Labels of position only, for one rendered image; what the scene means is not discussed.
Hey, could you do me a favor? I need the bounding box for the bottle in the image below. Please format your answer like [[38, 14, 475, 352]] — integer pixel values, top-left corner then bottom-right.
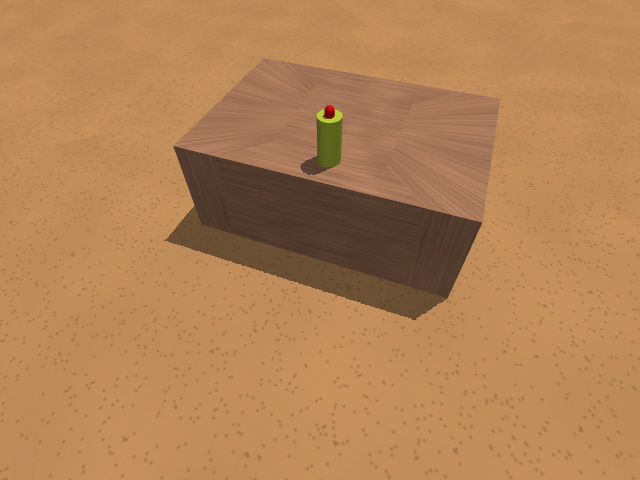
[[317, 105, 343, 167]]

